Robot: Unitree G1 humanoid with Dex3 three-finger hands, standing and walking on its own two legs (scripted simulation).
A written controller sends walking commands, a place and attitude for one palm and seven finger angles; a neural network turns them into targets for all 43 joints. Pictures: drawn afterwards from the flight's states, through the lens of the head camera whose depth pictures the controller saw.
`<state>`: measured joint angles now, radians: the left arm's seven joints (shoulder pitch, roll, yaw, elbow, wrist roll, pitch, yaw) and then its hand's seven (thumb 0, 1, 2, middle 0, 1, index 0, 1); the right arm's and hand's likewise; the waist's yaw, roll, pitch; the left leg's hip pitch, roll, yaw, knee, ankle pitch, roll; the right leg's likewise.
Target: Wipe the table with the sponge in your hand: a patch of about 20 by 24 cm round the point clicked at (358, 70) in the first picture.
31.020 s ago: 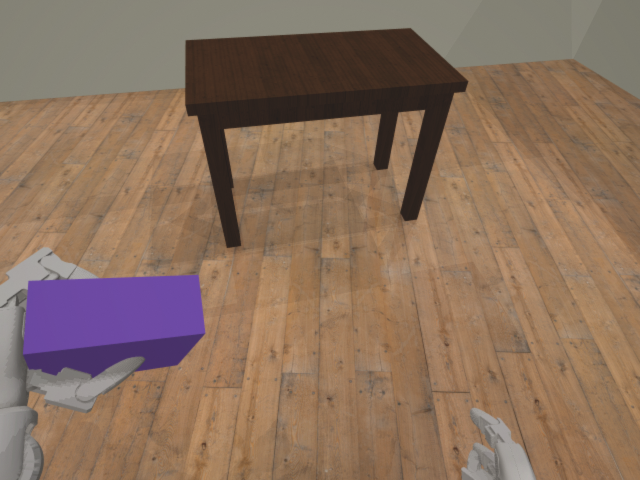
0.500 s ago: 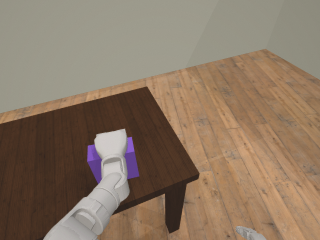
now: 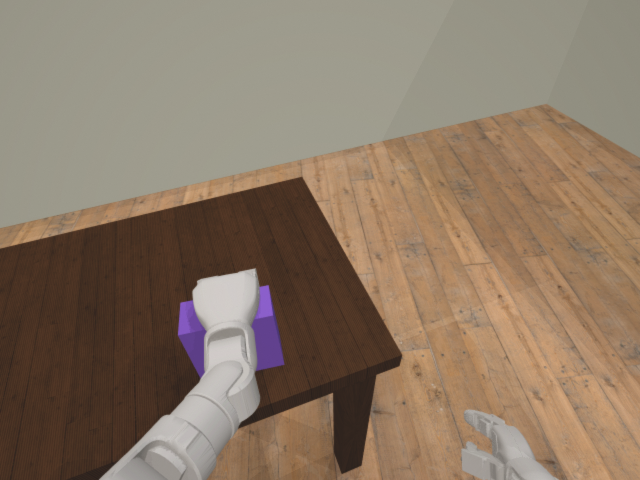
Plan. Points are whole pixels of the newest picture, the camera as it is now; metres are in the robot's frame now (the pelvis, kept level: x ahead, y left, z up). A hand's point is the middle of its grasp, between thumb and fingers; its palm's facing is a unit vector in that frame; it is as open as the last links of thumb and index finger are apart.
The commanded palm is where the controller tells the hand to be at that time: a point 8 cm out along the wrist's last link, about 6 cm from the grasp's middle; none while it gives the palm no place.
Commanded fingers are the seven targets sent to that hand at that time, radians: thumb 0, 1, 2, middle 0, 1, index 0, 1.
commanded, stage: wipe back along the third lane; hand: left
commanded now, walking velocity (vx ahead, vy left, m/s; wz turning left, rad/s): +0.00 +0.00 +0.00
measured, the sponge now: (238, 344) +0.32 +0.17 -0.05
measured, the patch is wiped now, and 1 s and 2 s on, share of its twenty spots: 1.00 1.00 1.00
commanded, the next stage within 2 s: slide back across to the middle lane in 0.52 s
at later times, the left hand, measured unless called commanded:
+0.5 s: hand (236, 322) +0.33 +0.17 +0.00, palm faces -0.04 -0.02 -1.00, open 9.7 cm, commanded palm +0.28 +0.14 +0.03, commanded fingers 0.00 0.10 1.30 -1.20 -1.60 -1.20 -1.60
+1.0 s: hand (226, 334) +0.30 +0.17 +0.01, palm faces -0.02 -0.08 -1.00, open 9.7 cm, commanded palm +0.25 +0.18 +0.05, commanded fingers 0.00 0.10 1.30 -1.20 -1.60 -1.20 -1.60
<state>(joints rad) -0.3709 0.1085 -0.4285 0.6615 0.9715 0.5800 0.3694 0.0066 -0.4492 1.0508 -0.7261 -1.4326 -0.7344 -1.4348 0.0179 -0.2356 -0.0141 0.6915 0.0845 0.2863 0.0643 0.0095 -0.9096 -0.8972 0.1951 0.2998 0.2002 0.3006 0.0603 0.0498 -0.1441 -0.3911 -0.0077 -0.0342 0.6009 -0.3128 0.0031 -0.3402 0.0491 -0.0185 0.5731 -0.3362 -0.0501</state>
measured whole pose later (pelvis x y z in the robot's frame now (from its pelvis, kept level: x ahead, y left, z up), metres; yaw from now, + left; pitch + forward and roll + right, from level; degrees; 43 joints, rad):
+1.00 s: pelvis -0.01 +0.00 +0.00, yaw -1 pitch +3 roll +0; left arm -0.23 0.15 -0.38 0.49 0.97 0.57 0.35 0.01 -0.45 1.05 -0.73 -1.44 -0.74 -1.44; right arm 0.03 -0.24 -0.01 0.67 0.10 0.28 0.06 0.01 -0.91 -0.90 0.19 0.30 0.20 0.30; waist 0.05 0.06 -0.12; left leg -0.33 0.00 -0.02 0.58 -0.30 0.00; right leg -0.29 0.05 0.00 0.56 -0.32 -0.05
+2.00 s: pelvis -0.03 -0.02 -0.01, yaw +0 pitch +7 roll +0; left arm -0.38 0.29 -0.16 0.71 1.01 0.33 0.28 -0.01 -0.56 1.12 -0.82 -1.36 -0.83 -1.35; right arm 0.12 -0.25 -0.01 0.71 0.07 0.18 -0.02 0.01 -0.91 -0.90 0.20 0.30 0.20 0.30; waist 0.02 0.07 -0.11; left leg -0.49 0.01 -0.04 0.65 -0.29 -0.01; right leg -0.45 0.07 -0.03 0.65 -0.33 -0.07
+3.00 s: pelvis -0.04 -0.01 -0.03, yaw -1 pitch +18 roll -3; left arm -0.82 0.58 0.02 1.21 1.05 0.15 0.28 0.01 -0.59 1.16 -0.83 -1.37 -0.84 -1.38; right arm 0.26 -0.27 0.00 0.71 0.07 0.13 0.01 0.01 -0.91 -0.90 0.20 0.30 0.20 0.30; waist -0.10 0.06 -0.15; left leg -0.81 0.04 -0.07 0.84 -0.34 0.01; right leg -0.74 0.11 -0.05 0.76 -0.33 -0.07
